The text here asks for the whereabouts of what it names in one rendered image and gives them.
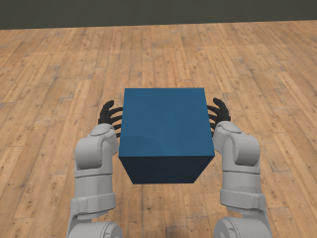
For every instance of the robot right forearm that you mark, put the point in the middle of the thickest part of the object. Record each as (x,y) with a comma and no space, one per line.
(241,168)

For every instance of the robot left forearm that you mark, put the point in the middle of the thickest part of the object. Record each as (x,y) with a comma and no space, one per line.
(93,169)

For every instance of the left robot upper arm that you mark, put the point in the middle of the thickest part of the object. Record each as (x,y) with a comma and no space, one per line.
(99,229)

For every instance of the carton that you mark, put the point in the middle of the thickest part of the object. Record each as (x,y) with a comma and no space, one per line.
(165,135)

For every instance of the robot left hand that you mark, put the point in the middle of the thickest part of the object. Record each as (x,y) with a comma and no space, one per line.
(105,114)

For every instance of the right robot upper arm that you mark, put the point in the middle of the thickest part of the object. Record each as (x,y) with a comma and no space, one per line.
(240,227)

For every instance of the robot right hand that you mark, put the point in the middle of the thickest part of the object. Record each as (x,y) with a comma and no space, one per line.
(222,113)

